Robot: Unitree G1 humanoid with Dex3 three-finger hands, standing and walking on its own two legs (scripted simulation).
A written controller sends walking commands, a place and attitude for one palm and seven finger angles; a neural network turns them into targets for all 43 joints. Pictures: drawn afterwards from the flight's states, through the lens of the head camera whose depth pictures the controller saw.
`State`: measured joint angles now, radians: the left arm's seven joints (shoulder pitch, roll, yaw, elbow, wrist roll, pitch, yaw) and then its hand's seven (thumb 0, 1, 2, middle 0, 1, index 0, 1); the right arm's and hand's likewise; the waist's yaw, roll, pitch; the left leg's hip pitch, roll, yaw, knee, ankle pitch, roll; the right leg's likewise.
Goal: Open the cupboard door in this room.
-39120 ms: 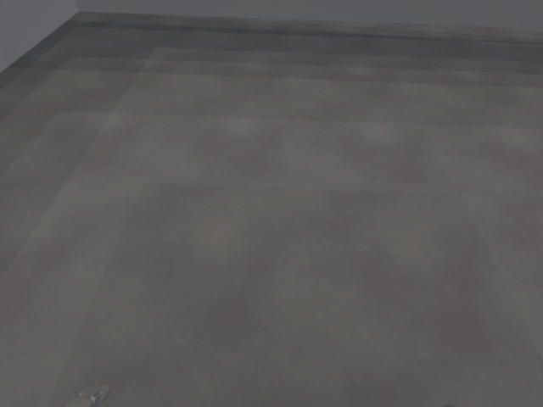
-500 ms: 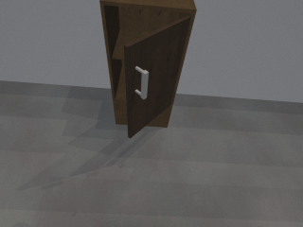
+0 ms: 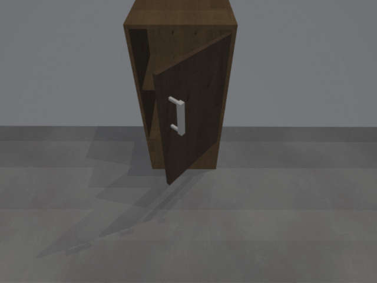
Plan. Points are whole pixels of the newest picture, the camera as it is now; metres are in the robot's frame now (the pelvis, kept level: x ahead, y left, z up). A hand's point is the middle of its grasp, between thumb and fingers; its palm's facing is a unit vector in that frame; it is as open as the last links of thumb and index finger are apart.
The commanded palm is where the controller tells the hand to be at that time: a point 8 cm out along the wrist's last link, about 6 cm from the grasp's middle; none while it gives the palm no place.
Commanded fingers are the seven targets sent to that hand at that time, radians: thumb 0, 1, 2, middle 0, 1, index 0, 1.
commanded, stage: let the arm hang, fingers relaxed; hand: left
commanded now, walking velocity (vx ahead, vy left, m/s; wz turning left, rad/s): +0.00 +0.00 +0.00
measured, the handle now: (176, 116) +0.64 +0.08 -0.04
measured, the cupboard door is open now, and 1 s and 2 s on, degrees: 49 49 49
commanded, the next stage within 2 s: look to check the result in 0.20 s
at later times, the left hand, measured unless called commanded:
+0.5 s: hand out of the picture +0.00 +0.14 -0.17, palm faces +0.06 -0.98 -0.17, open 7.4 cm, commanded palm none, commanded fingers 0.00 0.90 0.90 -0.20 -0.30 -0.20 -0.30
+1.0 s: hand out of the picture +0.02 +0.13 -0.17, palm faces +0.06 -0.98 -0.17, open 7.4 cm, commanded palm none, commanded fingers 0.00 0.90 0.90 -0.20 -0.30 -0.20 -0.30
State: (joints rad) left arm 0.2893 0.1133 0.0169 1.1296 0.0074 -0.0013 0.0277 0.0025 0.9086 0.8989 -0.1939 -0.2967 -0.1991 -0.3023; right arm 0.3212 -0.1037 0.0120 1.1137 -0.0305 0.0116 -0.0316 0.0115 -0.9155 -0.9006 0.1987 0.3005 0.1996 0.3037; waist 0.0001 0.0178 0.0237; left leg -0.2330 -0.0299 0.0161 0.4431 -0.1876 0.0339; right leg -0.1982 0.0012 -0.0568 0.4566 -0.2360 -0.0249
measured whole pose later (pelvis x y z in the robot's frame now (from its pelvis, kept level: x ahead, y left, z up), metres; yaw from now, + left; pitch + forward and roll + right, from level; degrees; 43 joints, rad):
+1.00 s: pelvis +0.04 -0.03 +0.00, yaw -1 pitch -1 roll +0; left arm 0.29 0.11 0.01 1.15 0.00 -0.01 0.03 0.00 0.91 0.90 -0.19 -0.30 -0.20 -0.30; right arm 0.28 -0.12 0.01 1.15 -0.02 0.01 -0.05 0.01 -0.91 -0.90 0.20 0.30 0.20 0.30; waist 0.01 0.01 0.05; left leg -0.15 0.00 0.01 0.41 -0.23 -0.01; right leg -0.11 0.04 -0.06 0.41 -0.27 -0.06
